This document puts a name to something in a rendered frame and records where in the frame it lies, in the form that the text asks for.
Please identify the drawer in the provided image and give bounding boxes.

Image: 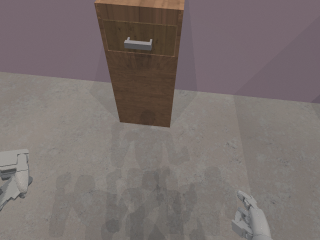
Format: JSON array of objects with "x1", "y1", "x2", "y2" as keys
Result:
[{"x1": 103, "y1": 19, "x2": 177, "y2": 56}]

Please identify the cabinet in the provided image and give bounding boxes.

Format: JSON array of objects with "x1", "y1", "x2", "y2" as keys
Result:
[{"x1": 94, "y1": 0, "x2": 185, "y2": 128}]

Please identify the right robot hand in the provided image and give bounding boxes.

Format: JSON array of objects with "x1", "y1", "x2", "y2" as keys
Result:
[{"x1": 231, "y1": 190, "x2": 271, "y2": 240}]

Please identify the left robot hand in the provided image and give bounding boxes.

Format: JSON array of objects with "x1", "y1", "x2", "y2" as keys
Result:
[{"x1": 0, "y1": 149, "x2": 33, "y2": 211}]

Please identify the handle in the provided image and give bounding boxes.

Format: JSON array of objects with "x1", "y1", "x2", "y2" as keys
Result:
[{"x1": 124, "y1": 37, "x2": 153, "y2": 51}]

